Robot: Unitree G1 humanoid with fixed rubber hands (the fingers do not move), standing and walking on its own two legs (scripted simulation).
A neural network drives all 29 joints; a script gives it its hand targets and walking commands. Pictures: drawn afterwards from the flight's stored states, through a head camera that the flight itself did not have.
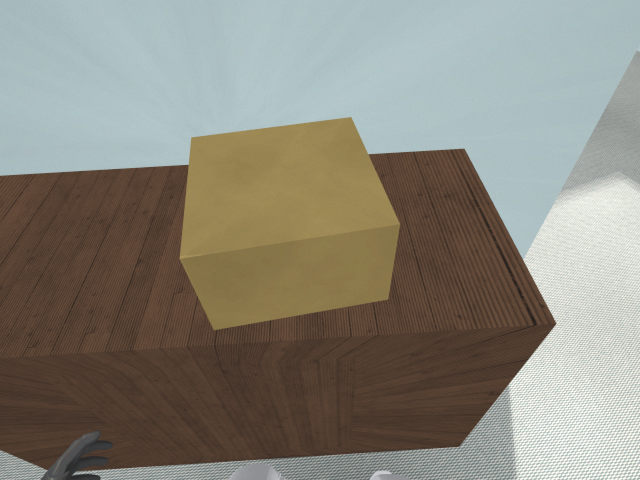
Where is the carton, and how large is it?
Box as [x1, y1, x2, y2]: [180, 117, 399, 329]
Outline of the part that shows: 351,117 191,137 180,260 213,329 387,299 399,223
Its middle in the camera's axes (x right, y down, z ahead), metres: -0.06 -0.03 +0.66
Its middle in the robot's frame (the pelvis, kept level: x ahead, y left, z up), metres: +0.52 +0.08 +0.02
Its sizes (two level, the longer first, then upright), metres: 0.289 0.284 0.179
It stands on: a pedestal, 0.68 m high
